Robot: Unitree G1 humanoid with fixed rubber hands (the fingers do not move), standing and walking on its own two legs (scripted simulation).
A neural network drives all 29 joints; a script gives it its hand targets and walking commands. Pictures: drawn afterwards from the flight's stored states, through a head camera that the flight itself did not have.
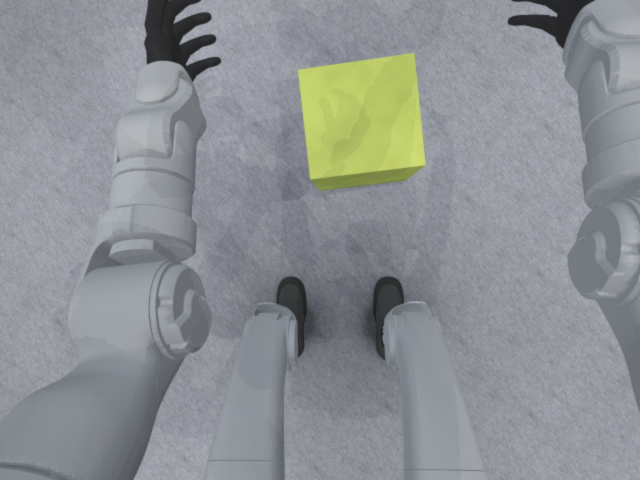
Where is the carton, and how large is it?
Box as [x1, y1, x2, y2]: [298, 53, 425, 190]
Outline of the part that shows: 413,53 298,70 310,179 320,190 404,180 425,164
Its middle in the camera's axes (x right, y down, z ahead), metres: +0.08 -0.23 +0.82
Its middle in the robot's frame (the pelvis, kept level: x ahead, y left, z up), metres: +0.56 -0.03 -0.53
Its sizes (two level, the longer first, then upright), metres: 0.210 0.200 0.250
